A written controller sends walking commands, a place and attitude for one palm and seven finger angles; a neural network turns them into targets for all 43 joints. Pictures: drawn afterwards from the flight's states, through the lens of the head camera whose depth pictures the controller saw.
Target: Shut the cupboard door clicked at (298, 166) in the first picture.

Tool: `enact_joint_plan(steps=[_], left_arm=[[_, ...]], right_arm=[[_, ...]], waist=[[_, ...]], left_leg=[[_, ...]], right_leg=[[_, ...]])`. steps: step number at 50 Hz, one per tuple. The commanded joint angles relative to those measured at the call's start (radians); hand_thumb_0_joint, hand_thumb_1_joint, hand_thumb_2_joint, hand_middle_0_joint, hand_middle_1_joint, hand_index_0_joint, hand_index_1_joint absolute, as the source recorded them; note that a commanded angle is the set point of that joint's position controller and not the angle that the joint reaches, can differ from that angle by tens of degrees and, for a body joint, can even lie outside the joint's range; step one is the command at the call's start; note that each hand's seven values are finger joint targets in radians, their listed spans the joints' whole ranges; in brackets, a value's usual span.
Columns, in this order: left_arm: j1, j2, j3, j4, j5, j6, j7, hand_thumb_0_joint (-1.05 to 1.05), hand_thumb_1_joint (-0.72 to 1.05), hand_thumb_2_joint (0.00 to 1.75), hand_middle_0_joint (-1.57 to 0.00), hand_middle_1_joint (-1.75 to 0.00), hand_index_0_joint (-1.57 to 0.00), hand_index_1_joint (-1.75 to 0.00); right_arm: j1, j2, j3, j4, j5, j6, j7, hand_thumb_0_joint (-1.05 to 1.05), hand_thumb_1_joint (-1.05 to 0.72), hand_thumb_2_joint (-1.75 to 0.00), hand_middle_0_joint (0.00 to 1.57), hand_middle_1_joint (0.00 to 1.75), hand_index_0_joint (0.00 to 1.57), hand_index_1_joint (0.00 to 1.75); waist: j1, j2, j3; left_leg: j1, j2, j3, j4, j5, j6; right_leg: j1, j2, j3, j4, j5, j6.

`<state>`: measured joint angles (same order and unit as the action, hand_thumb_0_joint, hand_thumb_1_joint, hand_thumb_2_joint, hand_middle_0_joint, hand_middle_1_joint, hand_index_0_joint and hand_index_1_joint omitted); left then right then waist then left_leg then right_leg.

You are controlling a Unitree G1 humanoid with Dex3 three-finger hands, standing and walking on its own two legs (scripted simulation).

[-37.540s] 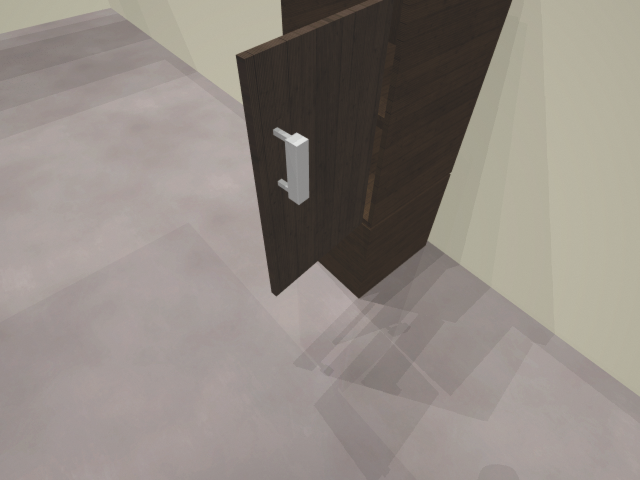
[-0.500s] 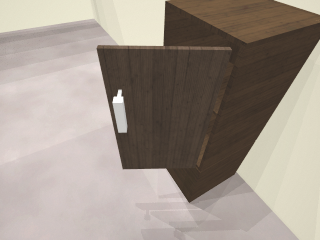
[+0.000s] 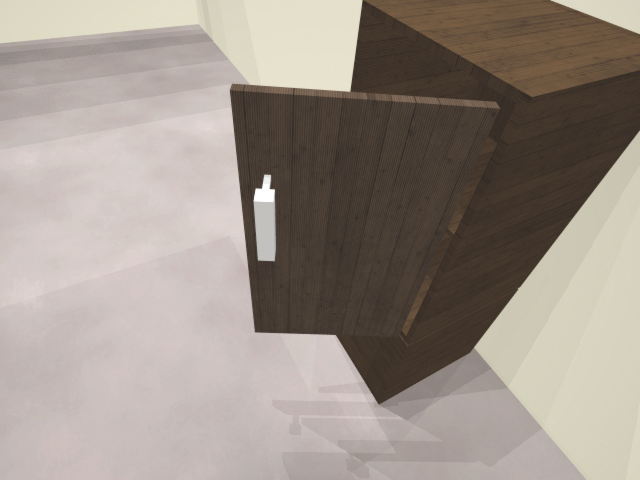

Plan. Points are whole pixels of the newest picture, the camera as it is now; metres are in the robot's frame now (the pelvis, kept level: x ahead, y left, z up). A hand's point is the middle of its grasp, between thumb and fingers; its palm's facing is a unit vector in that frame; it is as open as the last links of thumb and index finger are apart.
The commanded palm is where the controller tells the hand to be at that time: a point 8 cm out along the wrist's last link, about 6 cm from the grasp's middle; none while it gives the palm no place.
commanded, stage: shuffle to correct the standing spot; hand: left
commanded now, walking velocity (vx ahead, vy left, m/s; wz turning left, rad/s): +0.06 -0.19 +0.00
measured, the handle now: (267, 217) +0.47 +0.12 +0.06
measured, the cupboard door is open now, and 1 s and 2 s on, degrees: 62 62 62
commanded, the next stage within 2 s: come to a stop and stand still in 0.58 s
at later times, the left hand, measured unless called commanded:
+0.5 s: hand out of the picture -0.01 +0.11 -0.20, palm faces +0.07 -0.99 -0.11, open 7.4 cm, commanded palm none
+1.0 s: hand out of the picture +0.12 +0.07 -0.18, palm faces +0.03 -0.98 -0.21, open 7.3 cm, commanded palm none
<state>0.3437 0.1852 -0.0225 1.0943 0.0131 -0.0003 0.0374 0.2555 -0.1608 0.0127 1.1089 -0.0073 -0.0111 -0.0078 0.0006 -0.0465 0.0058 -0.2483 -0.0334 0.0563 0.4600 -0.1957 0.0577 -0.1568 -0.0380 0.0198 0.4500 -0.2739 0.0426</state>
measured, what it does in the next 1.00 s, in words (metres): steps to the right: right foot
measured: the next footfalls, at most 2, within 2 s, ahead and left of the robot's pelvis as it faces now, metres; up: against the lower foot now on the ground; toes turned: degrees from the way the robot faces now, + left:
right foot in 0.88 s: +0.11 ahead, -0.25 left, +0.00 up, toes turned +1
left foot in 1.06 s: +0.10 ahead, +0.00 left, +0.00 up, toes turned +6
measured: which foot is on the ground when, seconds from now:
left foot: down 0.00-0.90, up 0.92-1.00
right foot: down 0.00-0.52, up 0.54-0.86, down 0.88-1.00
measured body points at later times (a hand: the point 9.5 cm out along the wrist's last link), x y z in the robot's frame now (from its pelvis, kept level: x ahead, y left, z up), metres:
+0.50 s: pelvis +0.04 -0.04 -0.01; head +0.05 +0.00 +0.43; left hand -0.01 +0.17 -0.19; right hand +0.06 -0.29 -0.15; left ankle +0.04 +0.04 -0.74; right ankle -0.02 -0.15 -0.74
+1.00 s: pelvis +0.06 -0.11 -0.01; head +0.08 -0.10 +0.44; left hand +0.12 +0.13 -0.16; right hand +0.05 -0.34 -0.16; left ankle +0.04 +0.01 -0.73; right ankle +0.07 -0.26 -0.74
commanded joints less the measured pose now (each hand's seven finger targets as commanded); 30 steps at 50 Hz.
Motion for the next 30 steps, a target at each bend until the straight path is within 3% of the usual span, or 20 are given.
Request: enact_joint_plan(steps=[1, 8, 12, 14, 16, 17, 18, 19, 21, 22, 23, 24, 25, 26, 27, 28, 30], left_arm=[[0.100, 0.063, 0.011, -0.013, 0.010, -0.006, 0.000, 0.00, 0.90, 0.90, -0.20, -0.30, -0.20, -0.30], [0.114, 0.055, 0.033, -0.047, 0.021, 0.012, -0.018, 0.00, 0.90, 0.90, -0.20, -0.30, -0.20, -0.30], [0.135, 0.056, 0.049, -0.070, 0.018, 0.013, -0.027, 0.00, 0.90, 0.90, -0.20, -0.30, -0.20, -0.30], [0.145, 0.066, 0.055, -0.081, 0.018, 0.014, -0.027, 0.00, 0.90, 0.90, -0.20, -0.30, -0.20, -0.30], [0.165, 0.099, 0.065, -0.084, 0.017, 0.013, -0.023, 0.00, 0.90, 0.90, -0.20, -0.30, -0.20, -0.30], [0.173, 0.111, 0.070, -0.086, 0.018, 0.013, -0.020, 0.00, 0.90, 0.90, -0.20, -0.30, -0.20, -0.30], [0.187, 0.109, 0.072, -0.090, 0.019, 0.014, -0.016, 0.00, 0.90, 0.90, -0.20, -0.30, -0.20, -0.30], [0.181, 0.100, 0.073, -0.094, 0.023, 0.017, -0.012, 0.00, 0.90, 0.90, -0.20, -0.30, -0.20, -0.30], [0.158, 0.094, 0.072, -0.095, 0.027, 0.019, -0.007, 0.00, 0.90, 0.90, -0.20, -0.30, -0.20, -0.30], [0.143, 0.097, 0.072, -0.100, 0.024, 0.023, -0.008, 0.00, 0.90, 0.90, -0.20, -0.30, -0.20, -0.30], [0.112, 0.088, 0.070, -0.107, 0.020, 0.027, -0.008, 0.00, 0.90, 0.90, -0.20, -0.30, -0.20, -0.30], [0.093, 0.069, 0.067, -0.116, 0.014, 0.030, -0.012, 0.00, 0.90, 0.90, -0.20, -0.30, -0.20, -0.30], [0.129, 0.025, 0.063, -0.125, 0.009, 0.029, -0.022, 0.00, 0.90, 0.90, -0.20, -0.30, -0.20, -0.30], [0.099, 0.060, 0.067, -0.148, 0.023, 0.027, -0.019, 0.00, 0.90, 0.90, -0.20, -0.30, -0.20, -0.30], [0.038, 0.074, 0.078, -0.151, 0.034, 0.039, -0.017, 0.00, 0.90, 0.90, -0.20, -0.30, -0.20, -0.30], [0.026, 0.069, 0.080, -0.157, 0.034, 0.037, -0.022, 0.00, 0.90, 0.90, -0.20, -0.30, -0.20, -0.30], [0.028, 0.040, 0.080, -0.147, 0.028, 0.045, -0.034, 0.00, 0.90, 0.90, -0.20, -0.30, -0.20, -0.30]], right_arm=[[0.021, -0.147, -0.041, -0.031, -0.004, -0.006, -0.011, 0.00, -0.90, -0.90, 0.20, 0.30, 0.20, 0.30], [0.047, -0.167, -0.071, -0.048, -0.011, 0.001, -0.032, 0.00, -0.90, -0.90, 0.20, 0.30, 0.20, 0.30], [0.040, -0.166, -0.080, -0.066, -0.013, 0.000, -0.039, 0.00, -0.90, -0.90, 0.20, 0.30, 0.20, 0.30], [0.029, -0.145, -0.076, -0.077, -0.013, -0.001, -0.042, 0.00, -0.90, -0.90, 0.20, 0.30, 0.20, 0.30], [0.020, -0.096, -0.063, -0.090, -0.012, -0.004, -0.043, 0.00, -0.90, -0.90, 0.20, 0.30, 0.20, 0.30], [0.001, -0.071, -0.057, -0.098, -0.012, -0.003, -0.043, 0.00, -0.90, -0.90, 0.20, 0.30, 0.20, 0.30], [-0.023, -0.061, -0.054, -0.108, -0.012, -0.001, -0.045, 0.00, -0.90, -0.90, 0.20, 0.30, 0.20, 0.30], [-0.042, -0.062, -0.056, -0.116, -0.011, -0.002, -0.047, 0.00, -0.90, -0.90, 0.20, 0.30, 0.20, 0.30], [-0.030, -0.050, -0.054, -0.110, -0.006, -0.007, -0.048, 0.00, -0.90, -0.90, 0.20, 0.30, 0.20, 0.30], [-0.007, -0.046, -0.051, -0.101, -0.006, -0.008, -0.049, 0.00, -0.90, -0.90, 0.20, 0.30, 0.20, 0.30], [0.048, -0.040, -0.050, -0.077, -0.007, -0.012, -0.050, 0.00, -0.90, -0.90, 0.20, 0.30, 0.20, 0.30], [0.127, -0.076, -0.056, -0.049, -0.011, -0.017, -0.054, 0.00, -0.90, -0.90, 0.20, 0.30, 0.20, 0.30], [0.193, -0.185, -0.078, -0.036, -0.026, -0.021, -0.061, 0.00, -0.90, -0.90, 0.20, 0.30, 0.20, 0.30], [0.208, -0.217, -0.082, -0.051, -0.025, -0.011, -0.060, 0.00, -0.90, -0.90, 0.20, 0.30, 0.20, 0.30], [0.183, -0.197, -0.074, -0.049, -0.026, -0.010, -0.061, 0.00, -0.90, -0.90, 0.20, 0.30, 0.20, 0.30], [0.136, -0.176, -0.066, -0.064, -0.025, -0.015, -0.063, 0.00, -0.90, -0.90, 0.20, 0.30, 0.20, 0.30], [0.084, -0.152, -0.057, -0.084, -0.025, -0.025, -0.061, 0.00, -0.90, -0.90, 0.20, 0.30, 0.20, 0.30]], waist=[[0.003, 0.084, 0.099], [-0.001, 0.107, 0.075], [0.005, 0.095, 0.034], [0.011, 0.019, 0.046], [0.018, -0.124, 0.025], [0.025, -0.174, 0.036], [0.037, -0.179, 0.049], [0.039, -0.138, 0.065], [0.023, -0.066, 0.044], [0.009, -0.062, 0.036], [-0.022, -0.077, 0.034], [-0.058, -0.006, 0.014], [-0.064, 0.262, -0.026], [-0.072, 0.267, -0.009], [-0.064, 0.202, 0.076], [-0.038, 0.194, 0.117], [-0.009, 0.155, 0.091]], left_leg=[[-0.048, 0.179, -0.231, -0.229, -0.313, 0.001], [0.004, 0.249, -0.270, -0.197, -0.233, 0.049], [-0.022, 0.231, -0.208, -0.099, -0.132, 0.038], [-0.084, 0.183, -0.132, -0.007, -0.094, 0.016], [-0.156, 0.088, 0.007, 0.169, -0.102, -0.020], [-0.207, 0.047, 0.047, 0.264, -0.188, -0.035], [-0.251, 0.043, 0.041, 0.350, -0.290, -0.035], [-0.287, 0.051, 0.035, 0.417, -0.333, -0.036], [-0.254, 0.059, 0.046, 0.349, -0.316, -0.039], [-0.181, 0.058, 0.057, 0.255, -0.252, -0.041], [-0.065, 0.063, 0.065, 0.112, -0.137, -0.039], [0.116, 0.131, -0.012, -0.020, 0.026, -0.013], [0.265, 0.392, -0.352, -0.105, 0.218, 0.094], [0.192, 0.539, -0.465, -0.179, 0.241, 0.185], [0.068, 0.511, -0.445, -0.195, 0.205, 0.181], [0.017, 0.495, -0.414, -0.191, 0.229, 0.187], [-0.020, 0.414, -0.273, -0.187, 0.292, 0.152]], right_leg=[[-0.086, -0.019, -0.021, -0.029, -0.060, -0.049], [-0.163, 0.004, -0.044, 0.035, -0.052, -0.059], [-0.122, -0.001, -0.015, 0.003, 0.000, -0.068], [-0.081, -0.020, 0.039, -0.039, 0.036, -0.087], [-0.021, -0.097, 0.150, -0.105, 0.114, -0.138], [-0.010, -0.147, 0.212, -0.131, 0.188, -0.182], [0.004, -0.180, 0.235, -0.142, 0.278, -0.228], [0.016, -0.195, 0.238, -0.123, 0.386, -0.265], [0.058, -0.168, 0.175, -0.039, 0.572, -0.287], [0.026, -0.145, 0.149, -0.009, 0.551, -0.269], [-0.036, -0.108, 0.106, 0.037, 0.497, -0.228], [-0.162, -0.055, 0.064, 0.159, 0.383, -0.166], [-0.362, 0.050, -0.031, 0.373, 0.022, -0.079], [-0.395, 0.044, -0.021, 0.564, -0.313, -0.065], [-0.418, 0.024, 0.035, 0.665, -0.275, -0.060], [-0.445, 0.005, 0.041, 0.709, -0.233, -0.053], [-0.400, -0.011, 0.029, 0.718, -0.118, -0.036]])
